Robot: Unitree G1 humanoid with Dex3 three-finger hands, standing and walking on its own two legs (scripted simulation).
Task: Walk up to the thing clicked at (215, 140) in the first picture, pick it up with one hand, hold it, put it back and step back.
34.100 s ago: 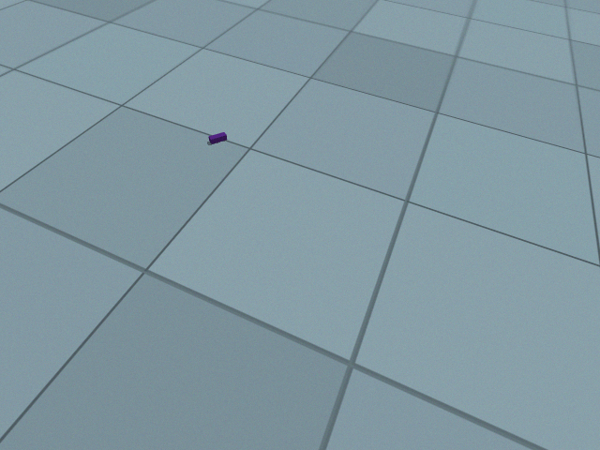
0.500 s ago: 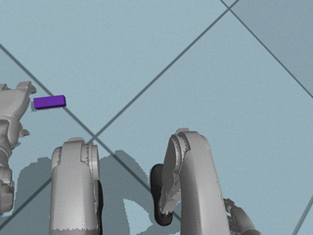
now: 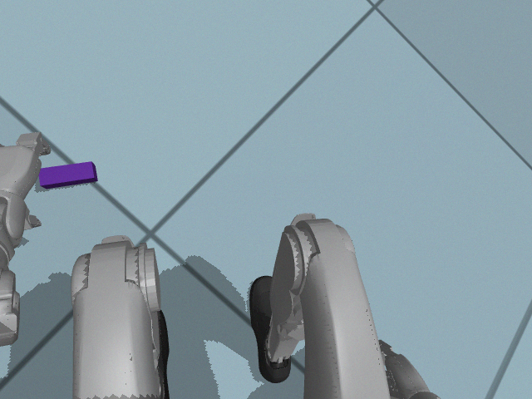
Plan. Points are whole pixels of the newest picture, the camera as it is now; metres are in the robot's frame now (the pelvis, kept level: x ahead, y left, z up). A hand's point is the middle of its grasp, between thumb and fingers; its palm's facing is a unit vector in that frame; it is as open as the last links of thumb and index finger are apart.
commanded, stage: approach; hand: left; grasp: from above
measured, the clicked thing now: (69, 175) +0.46 +0.26 -0.31
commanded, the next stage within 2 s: close in in 0.66 s
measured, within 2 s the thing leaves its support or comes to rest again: neither
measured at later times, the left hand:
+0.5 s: hand (61, 137) +0.49 +0.24 -0.18, palm faces -0.46 -0.07 -0.89, open 13.6 cm
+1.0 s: hand (40, 177) +0.43 +0.27 -0.20, palm faces -0.44 -0.08 -0.89, open 14.1 cm
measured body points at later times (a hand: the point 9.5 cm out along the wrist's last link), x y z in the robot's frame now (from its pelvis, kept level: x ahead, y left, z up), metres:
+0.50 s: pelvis +0.00 +0.00 +0.00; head +0.26 +0.03 +0.37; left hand +0.51 +0.24 -0.13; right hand +0.00 -0.27 -0.10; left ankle +0.07 +0.12 -0.29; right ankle +0.10 -0.12 -0.29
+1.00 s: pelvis -0.01 +0.00 +0.00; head +0.23 +0.09 +0.37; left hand +0.45 +0.27 -0.15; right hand +0.11 -0.28 -0.10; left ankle +0.07 +0.12 -0.29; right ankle +0.10 -0.12 -0.29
